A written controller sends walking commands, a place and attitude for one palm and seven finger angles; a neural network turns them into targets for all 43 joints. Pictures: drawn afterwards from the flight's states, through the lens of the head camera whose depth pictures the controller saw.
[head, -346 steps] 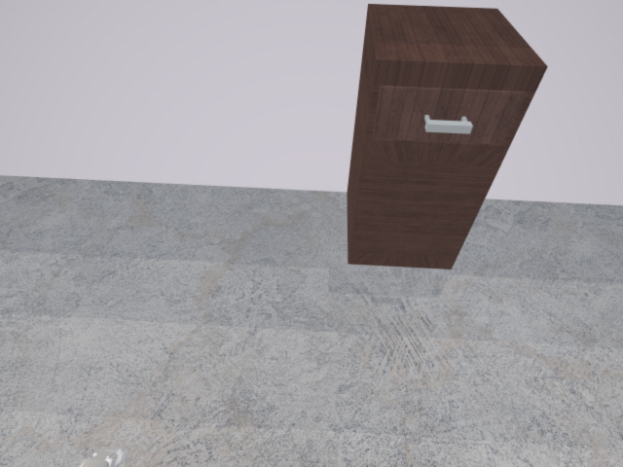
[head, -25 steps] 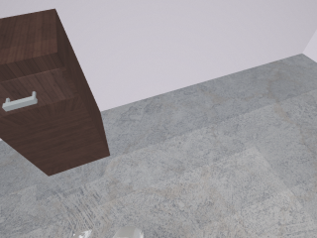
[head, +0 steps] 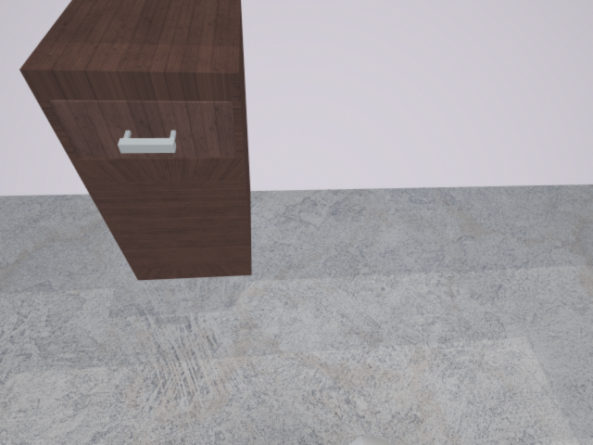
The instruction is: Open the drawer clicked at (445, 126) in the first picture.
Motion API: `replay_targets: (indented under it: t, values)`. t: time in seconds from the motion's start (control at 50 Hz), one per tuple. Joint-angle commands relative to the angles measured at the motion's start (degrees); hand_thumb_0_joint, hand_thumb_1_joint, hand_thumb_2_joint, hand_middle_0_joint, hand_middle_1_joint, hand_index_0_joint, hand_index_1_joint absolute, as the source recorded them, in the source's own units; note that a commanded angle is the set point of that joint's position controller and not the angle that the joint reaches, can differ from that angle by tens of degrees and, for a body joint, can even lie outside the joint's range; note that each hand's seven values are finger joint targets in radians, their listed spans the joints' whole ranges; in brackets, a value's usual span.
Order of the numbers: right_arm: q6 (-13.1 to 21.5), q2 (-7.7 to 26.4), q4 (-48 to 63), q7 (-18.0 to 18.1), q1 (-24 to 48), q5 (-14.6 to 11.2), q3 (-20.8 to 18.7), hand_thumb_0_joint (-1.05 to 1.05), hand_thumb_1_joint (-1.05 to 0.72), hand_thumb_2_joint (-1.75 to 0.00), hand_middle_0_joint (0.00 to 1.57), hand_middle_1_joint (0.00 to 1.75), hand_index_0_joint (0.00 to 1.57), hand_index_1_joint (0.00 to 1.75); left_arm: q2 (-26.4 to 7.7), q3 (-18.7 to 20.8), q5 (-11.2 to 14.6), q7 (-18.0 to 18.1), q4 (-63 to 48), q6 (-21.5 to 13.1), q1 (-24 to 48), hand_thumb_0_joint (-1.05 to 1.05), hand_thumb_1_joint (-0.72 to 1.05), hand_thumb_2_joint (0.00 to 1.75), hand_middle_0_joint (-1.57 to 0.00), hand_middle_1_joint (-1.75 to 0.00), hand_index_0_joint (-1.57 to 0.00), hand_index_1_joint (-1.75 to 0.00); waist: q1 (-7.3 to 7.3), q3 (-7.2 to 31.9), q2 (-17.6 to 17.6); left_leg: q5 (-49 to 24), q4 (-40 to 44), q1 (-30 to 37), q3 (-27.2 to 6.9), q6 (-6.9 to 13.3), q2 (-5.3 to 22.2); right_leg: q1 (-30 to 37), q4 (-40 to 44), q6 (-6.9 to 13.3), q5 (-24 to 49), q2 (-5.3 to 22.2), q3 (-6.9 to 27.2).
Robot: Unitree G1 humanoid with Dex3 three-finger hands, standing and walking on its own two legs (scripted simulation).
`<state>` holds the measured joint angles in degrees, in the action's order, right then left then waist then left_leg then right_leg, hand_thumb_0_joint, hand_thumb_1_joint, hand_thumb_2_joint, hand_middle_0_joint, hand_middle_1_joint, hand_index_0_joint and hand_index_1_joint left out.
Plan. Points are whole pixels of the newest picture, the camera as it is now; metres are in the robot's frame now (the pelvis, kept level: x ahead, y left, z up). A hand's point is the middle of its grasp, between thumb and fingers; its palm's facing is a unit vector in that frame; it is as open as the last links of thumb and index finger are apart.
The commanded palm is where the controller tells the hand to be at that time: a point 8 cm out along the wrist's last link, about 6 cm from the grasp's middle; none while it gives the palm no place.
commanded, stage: turn to face it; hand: left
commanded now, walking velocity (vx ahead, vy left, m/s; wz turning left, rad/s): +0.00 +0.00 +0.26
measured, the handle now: (149, 139) +0.73 +0.39 -0.08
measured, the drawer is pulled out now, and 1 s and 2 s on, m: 0.00 0.00 0.00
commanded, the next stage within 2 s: take the last steps up to it in 0.18 s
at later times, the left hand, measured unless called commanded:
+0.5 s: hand out of the picture -0.01 +0.14 -0.15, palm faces +0.24 -0.94 -0.26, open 7.3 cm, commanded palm none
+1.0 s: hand out of the picture +0.02 +0.26 -0.18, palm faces +0.25 -0.95 -0.16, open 7.4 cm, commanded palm none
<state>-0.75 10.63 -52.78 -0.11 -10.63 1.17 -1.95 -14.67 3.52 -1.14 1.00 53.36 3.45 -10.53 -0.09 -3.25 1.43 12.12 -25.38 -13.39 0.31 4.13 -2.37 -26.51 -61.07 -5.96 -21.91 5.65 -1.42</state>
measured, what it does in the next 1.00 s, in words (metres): steps to the left: right foot, then left foot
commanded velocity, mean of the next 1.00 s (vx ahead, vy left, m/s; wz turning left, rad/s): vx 0.22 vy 0.04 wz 0.09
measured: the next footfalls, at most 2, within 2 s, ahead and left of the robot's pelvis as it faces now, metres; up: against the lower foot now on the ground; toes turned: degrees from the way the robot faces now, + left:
right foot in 0.24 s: +0.03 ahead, -0.15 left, +0.00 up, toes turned +1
left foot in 0.78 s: +0.08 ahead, +0.17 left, +0.00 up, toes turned +20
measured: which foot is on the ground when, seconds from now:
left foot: down 0.00-0.24, up 0.26-0.76, down 0.78-1.00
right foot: up 0.00-0.22, down 0.24-0.78, up 0.80-1.00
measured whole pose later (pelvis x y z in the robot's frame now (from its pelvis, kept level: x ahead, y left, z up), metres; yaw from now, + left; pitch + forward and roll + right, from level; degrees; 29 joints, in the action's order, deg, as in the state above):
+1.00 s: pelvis +0.08 +0.09 +0.00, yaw +10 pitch -2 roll +0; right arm 4.6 9.0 -57.9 1.2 -14.8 0.7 -3.0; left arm -10.5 3.3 -2.0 0.0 63.5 -0.1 -20.0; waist -1.5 -0.7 2.7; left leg 14.6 -21.9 -5.8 10.2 3.4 -0.5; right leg -29.5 -65.0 -0.7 -14.9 6.6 -4.3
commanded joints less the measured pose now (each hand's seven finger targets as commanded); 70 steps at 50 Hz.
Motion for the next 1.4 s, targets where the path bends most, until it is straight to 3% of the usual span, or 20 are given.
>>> replay_targets:
  t: [0.0,0.18,0.2,0.22,0.24,0.26,0.34,0.54,0.66,0.72,0.74,0.78,0.8,0.92,1.22,1.28,1.32,1.34,1.36,1.38]
  values:
    - [0.5,11.4,1.6,1.1,-4.9,0.1,-3.1,0.00,-0.90,-0.90,0.20,0.30,0.20,0.30,-3.2,0.6,0.3,0.3,-4.6,-1.3,1.6,0.00,0.90,0.90,-0.20,-0.30,-0.20,-0.30,2.32,4.9,-7.8,-21.3,7.3,8.1,-16.3,6.3,16.3,-2.5,5.0,0.4,-1.9,-0.3,0.9]
    - [0.0,10.0,0.1,0.8,-3.0,-0.3,-3.1,0.00,-0.90,-0.90,0.20,0.30,0.20,0.30,-2.1,0.2,1.0,1.1,-2.5,-3.0,-3.8,0.00,0.90,0.90,-0.20,-0.30,-0.20,-0.30,-1.01,6.5,-8.2,-18.4,1.3,-2.9,-17.0,2.7,11.8,19.2,35.2,2.6,10.0,-3.2,-0.7]
    - [0.1,8.3,0.1,0.5,-3.3,-0.6,-2.9,0.00,-0.90,-0.90,0.20,0.30,0.20,0.30,-3.9,0.5,0.8,1.3,-2.1,-3.5,-5.1,0.00,0.90,0.90,-0.20,-0.30,-0.20,-0.30,-1.45,7.3,-3.8,-11.1,-2.1,-7.2,-14.8,-0.1,9.0,25.0,40.8,3.5,13.0,0.5,2.8]
    - [0.1,4.7,0.7,0.3,-4.3,-1.1,-2.4,0.00,-0.90,-0.90,0.20,0.30,0.20,0.30,-8.1,1.3,0.0,1.7,-1.8,-4.2,-6.0,0.00,0.90,0.90,-0.20,-0.30,-0.20,-0.30,-1.38,8.0,9.5,3.8,-11.6,-15.1,-6.6,-4.1,2.0,29.6,44.1,7.6,17.0,12.6,14.9]
    - [-0.5,5.5,2.1,0.5,-2.4,-0.8,-2.7,0.00,-0.90,-0.90,0.20,0.30,0.20,0.30,-10.7,1.5,-0.2,1.5,-2.6,-4.0,-6.1,0.00,0.90,0.90,-0.20,-0.30,-0.20,-0.30,-2.35,5.4,13.2,20.0,-22.6,-16.0,-3.5,-5.4,-0.8,21.5,46.2,14.1,20.6,21.5,20.5]
    - [-1.4,6.5,1.6,0.5,-2.2,-0.2,-3.4,0.00,-0.90,-0.90,0.20,0.30,0.20,0.30,-9.1,1.2,0.0,1.7,-3.2,-3.6,-4.3,0.00,0.90,0.90,-0.20,-0.30,-0.20,-0.30,-1.41,3.4,7.2,19.8,-30.2,-14.2,-5.2,-5.4,0.7,15.7,46.6,16.4,19.1,21.0,17.4]
    - [-2.1,6.5,-2.1,-0.8,-5.0,0.7,-3.6,0.00,-0.90,-0.90,0.20,0.30,0.20,0.30,-4.2,0.7,0.4,1.0,-2.2,-4.9,-2.6,0.00,0.90,0.90,-0.20,-0.30,-0.20,-0.30,0.03,-1.3,5.9,7.4,-40.4,-19.9,-3.4,-6.5,3.9,16.2,50.4,11.2,1.2,12.6,10.0]
    - [-0.8,4.7,-0.9,-2.3,2.1,0.6,-2.7,0.00,-0.90,-0.90,0.20,0.30,0.20,0.30,-3.3,0.4,-0.5,0.4,5.0,-7.2,-16.2,0.00,0.90,0.90,-0.20,-0.30,-0.20,-0.30,-3.66,-3.4,7.8,1.9,-31.2,-24.5,0.7,-7.4,7.6,23.5,53.5,11.4,0.3,13.9,6.7]
    - [0.6,3.1,0.4,-2.9,4.1,-0.1,-1.6,0.00,-0.90,-0.90,0.20,0.30,0.20,0.30,-4.8,0.6,-1.2,0.3,7.0,-7.0,-16.0,0.00,0.90,0.90,-0.20,-0.30,-0.20,-0.30,-3.15,-3.8,10.4,5.7,-13.2,-10.8,4.7,-5.1,6.7,16.1,52.2,11.9,-1.2,14.1,2.4]
    - [1.8,3.8,-2.4,-2.2,-3.6,-0.1,-1.6,0.00,-0.90,-0.90,0.20,0.30,0.20,0.30,-4.8,0.7,-0.8,0.1,7.9,-6.2,-15.0,0.00,0.90,0.90,-0.20,-0.30,-0.20,-0.30,0.66,-1.5,6.9,2.6,-2.9,6.6,8.8,-4.6,3.7,8.0,44.4,10.1,-1.4,10.6,-2.0]
    - [2.3,6.3,-4.2,-1.5,-9.2,-0.2,-2.0,0.00,-0.90,-0.90,0.20,0.30,0.20,0.30,-3.2,0.3,-0.6,-0.1,8.2,-5.9,-15.4,0.00,0.90,0.90,-0.20,-0.30,-0.20,-0.30,2.93,1.2,0.0,4.5,0.2,15.3,7.8,-4.7,4.4,4.5,36.1,8.7,-1.2,7.7,-4.4]
    - [2.9,16.0,-7.0,-0.1,-21.8,0.2,-4.4,0.00,-0.90,-0.90,0.20,0.30,0.20,0.30,2.7,-1.1,-0.3,-0.4,4.9,-5.6,-13.5,0.00,0.90,0.90,-0.20,-0.30,-0.20,-0.30,7.41,4.9,-22.6,17.2,13.5,22.9,-22.2,2.4,25.4,-12.6,4.0,4.9,-14.3,-2.2,-8.3]
    - [2.4,16.1,-7.0,0.4,-20.3,0.2,-4.2,0.00,-0.90,-0.90,0.20,0.30,0.20,0.30,1.8,-0.9,-0.3,-0.3,3.8,-5.6,-10.0,0.00,0.90,0.90,-0.20,-0.30,-0.20,-0.30,6.75,1.1,-14.2,19.5,15.6,17.9,-22.5,4.5,27.7,-14.9,-2.6,6.4,-11.7,0.1,-2.8]
    - [5.1,3.3,-6.0,1.4,-10.3,-0.4,-1.0,0.00,-0.90,-0.90,0.20,0.30,0.20,0.30,3.7,0.0,-0.7,-1.4,8.2,-4.7,-13.5,0.00,0.90,0.90,-0.20,-0.30,-0.20,-0.30,-0.53,-2.8,-7.2,-7.9,16.3,5.5,-2.4,1.2,17.1,-7.8,-5.9,5.5,9.1,2.4,-1.1]
    - [4.8,4.0,-12.1,2.6,-21.1,0.6,-0.6,0.00,-0.90,-0.90,0.20,0.30,0.20,0.30,4.3,-0.8,0.1,-1.5,-0.1,-4.2,7.0,0.00,0.90,0.90,-0.20,-0.30,-0.20,-0.30,2.80,-6.6,-5.6,-39.5,9.0,16.2,2.3,4.4,19.0,-8.2,18.9,7.4,9.1,-1.7,-4.8]
    - [4.3,5.2,-12.4,2.5,-19.5,0.2,-0.8,0.00,-0.90,-0.90,0.20,0.30,0.20,0.30,3.3,-0.5,0.0,-1.2,1.9,-4.9,-0.8,0.00,0.90,0.90,-0.20,-0.30,-0.20,-0.30,-0.59,-1.5,-5.9,-50.9,-0.5,14.6,4.7,3.1,17.8,5.3,24.6,9.4,9.2,-6.0,-7.8]
    - [4.3,4.7,-11.9,2.2,-18.1,-0.7,-0.8,0.00,-0.90,-0.90,0.20,0.30,0.20,0.30,-0.1,0.5,-0.3,-0.8,5.7,-6.3,-12.5,0.00,0.90,0.90,-0.20,-0.30,-0.20,-0.30,-5.71,5.4,-3.4,-40.2,-16.5,5.6,7.1,-0.2,14.0,25.0,31.8,10.9,20.9,-3.6,-4.6]
    - [4.5,1.9,-10.9,1.9,-20.6,-1.4,-0.5,0.00,-0.90,-0.90,0.20,0.30,0.20,0.30,-5.4,1.8,-0.4,-0.1,7.1,-7.3,-18.2,0.00,0.90,0.90,-0.20,-0.30,-0.20,-0.30,-6.37,12.8,6.3,-11.7,-33.5,-8.0,9.5,-3.4,6.1,38.8,32.1,17.7,44.5,12.0,15.0]
    - [3.8,1.7,-10.0,2.3,-20.6,-1.8,-0.5,0.00,-0.90,-0.90,0.20,0.30,0.20,0.30,-6.9,1.5,1.0,0.2,7.1,-7.1,-18.5,0.00,0.90,0.90,-0.20,-0.30,-0.20,-0.30,-4.38,15.2,5.0,23.0,-45.8,-8.9,5.2,-4.3,2.5,35.7,36.7,24.4,64.2,21.4,22.5]
    - [3.0,0.5,-10.1,2.8,-18.2,-1.8,-0.2,0.00,-0.90,-0.90,0.20,0.30,0.20,0.30,-5.1,0.6,1.1,1.0,5.6,-6.5,-12.3,0.00,0.90,0.90,-0.20,-0.30,-0.20,-0.30,-2.70,9.8,-1.9,22.5,-44.4,-7.7,-1.2,-3.9,5.1,26.8,38.4,24.3,62.4,19.9,16.7]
